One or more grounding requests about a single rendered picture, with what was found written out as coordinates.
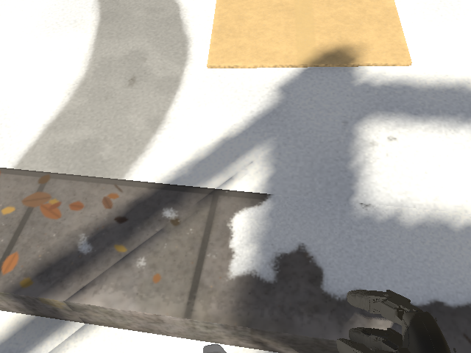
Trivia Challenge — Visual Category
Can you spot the robot right hand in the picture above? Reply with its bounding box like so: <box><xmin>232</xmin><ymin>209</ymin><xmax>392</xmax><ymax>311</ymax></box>
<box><xmin>336</xmin><ymin>290</ymin><xmax>456</xmax><ymax>353</ymax></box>

